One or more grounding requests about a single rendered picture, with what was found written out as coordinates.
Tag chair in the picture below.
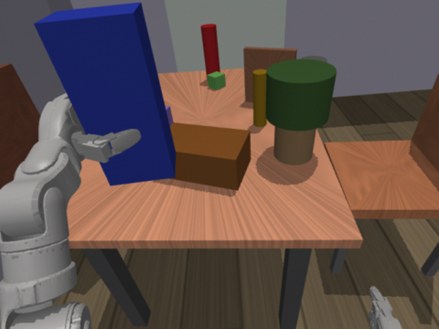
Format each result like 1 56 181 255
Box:
0 64 95 269
324 74 439 276

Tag potted plant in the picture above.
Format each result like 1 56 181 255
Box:
266 59 337 165

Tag table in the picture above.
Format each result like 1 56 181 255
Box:
67 68 363 329

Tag left robot arm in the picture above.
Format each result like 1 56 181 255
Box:
0 138 92 329

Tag left robot hand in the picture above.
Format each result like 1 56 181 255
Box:
38 91 141 163

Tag right robot hand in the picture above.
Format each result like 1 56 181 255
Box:
368 286 402 329

